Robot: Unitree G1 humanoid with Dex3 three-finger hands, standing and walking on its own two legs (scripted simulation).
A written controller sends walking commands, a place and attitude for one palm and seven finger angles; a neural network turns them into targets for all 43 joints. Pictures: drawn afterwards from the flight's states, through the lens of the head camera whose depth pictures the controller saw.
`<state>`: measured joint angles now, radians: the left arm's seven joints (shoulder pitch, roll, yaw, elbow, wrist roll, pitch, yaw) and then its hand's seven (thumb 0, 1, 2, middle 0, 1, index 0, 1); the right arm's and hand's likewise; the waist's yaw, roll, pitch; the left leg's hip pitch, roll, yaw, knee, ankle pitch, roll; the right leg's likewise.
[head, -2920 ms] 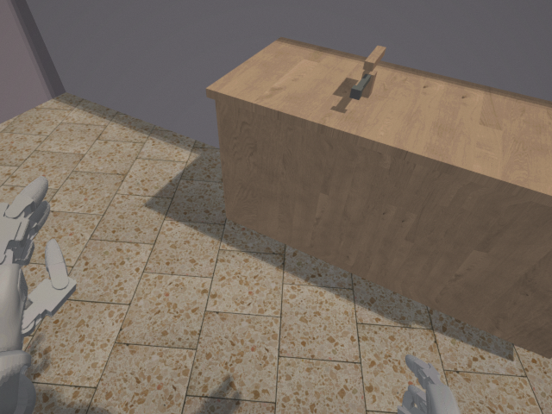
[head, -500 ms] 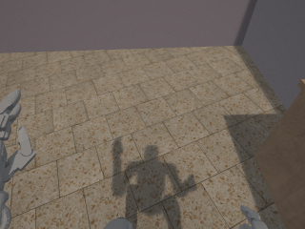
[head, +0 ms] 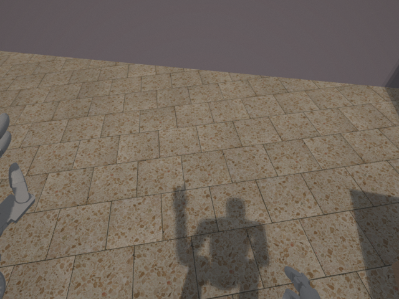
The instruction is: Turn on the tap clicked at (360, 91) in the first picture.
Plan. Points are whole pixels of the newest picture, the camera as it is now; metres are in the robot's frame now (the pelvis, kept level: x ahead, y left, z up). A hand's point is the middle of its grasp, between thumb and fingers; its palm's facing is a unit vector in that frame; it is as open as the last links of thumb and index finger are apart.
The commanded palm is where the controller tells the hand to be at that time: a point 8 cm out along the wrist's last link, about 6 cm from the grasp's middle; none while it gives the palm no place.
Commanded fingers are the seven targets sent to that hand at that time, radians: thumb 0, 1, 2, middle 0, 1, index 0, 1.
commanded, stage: walk to a spot facing it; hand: left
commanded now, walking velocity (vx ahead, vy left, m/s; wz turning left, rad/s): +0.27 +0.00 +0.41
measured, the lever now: out of the picture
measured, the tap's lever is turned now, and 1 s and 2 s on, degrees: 0 0 0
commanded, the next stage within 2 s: turn to face it in 0.24 s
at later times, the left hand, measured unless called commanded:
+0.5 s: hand (51, 158) +0.29 +0.29 +0.18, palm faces +0.55 -0.73 -0.41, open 7.4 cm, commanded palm +0.22 +0.31 +0.18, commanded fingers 0.00 0.90 0.90 -0.20 -0.30 -0.20 -0.30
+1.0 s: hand (150, 130) +0.38 +0.14 +0.17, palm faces +0.24 -0.86 -0.44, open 7.4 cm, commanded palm +0.32 +0.21 +0.18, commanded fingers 0.00 0.90 0.90 -0.20 -0.30 -0.20 -0.30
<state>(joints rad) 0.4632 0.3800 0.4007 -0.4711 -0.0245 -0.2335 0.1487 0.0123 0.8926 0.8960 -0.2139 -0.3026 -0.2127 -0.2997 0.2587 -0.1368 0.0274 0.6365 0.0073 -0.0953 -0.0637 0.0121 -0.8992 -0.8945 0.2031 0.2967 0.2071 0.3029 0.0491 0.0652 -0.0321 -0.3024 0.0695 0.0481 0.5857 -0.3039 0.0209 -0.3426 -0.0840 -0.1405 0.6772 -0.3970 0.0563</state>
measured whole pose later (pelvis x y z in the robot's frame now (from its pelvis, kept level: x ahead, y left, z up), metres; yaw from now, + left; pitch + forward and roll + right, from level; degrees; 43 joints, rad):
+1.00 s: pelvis +0.13 -0.06 +0.00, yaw -5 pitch +1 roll +3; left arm 0.47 0.35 0.33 -0.56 -0.05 -0.18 0.14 0.02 0.89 0.90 -0.22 -0.30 -0.21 -0.30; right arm 0.12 -0.25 -0.03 0.58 0.00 -0.02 -0.03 0.01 -0.91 -0.89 0.20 0.30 0.20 0.30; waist -0.01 -0.01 0.11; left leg -0.51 0.05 0.03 1.21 -0.43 -0.09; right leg -0.37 0.05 -0.03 0.56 -0.21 -0.11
